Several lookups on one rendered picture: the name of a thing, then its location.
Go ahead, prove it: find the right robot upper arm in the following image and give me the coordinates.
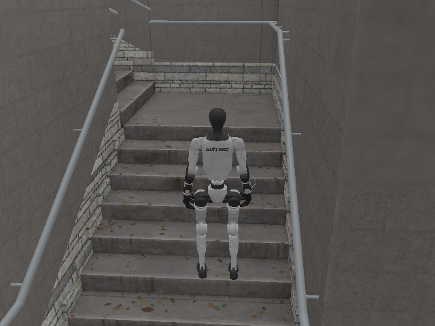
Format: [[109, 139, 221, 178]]
[[232, 137, 247, 175]]

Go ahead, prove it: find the robot right thigh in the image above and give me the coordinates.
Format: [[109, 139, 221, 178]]
[[227, 189, 241, 236]]

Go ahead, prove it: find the left robot upper arm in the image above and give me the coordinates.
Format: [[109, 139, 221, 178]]
[[188, 137, 203, 175]]

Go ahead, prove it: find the left robot forearm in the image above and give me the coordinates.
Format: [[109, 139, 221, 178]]
[[183, 165, 195, 196]]

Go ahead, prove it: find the right robot forearm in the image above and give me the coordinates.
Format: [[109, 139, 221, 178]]
[[240, 165, 251, 194]]

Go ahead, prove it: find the robot right shin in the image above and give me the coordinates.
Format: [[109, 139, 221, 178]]
[[229, 224, 239, 270]]

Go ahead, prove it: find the robot left hand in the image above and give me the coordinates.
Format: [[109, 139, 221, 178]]
[[183, 194, 195, 210]]

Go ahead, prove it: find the robot right hand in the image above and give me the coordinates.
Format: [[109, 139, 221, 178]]
[[240, 191, 251, 207]]

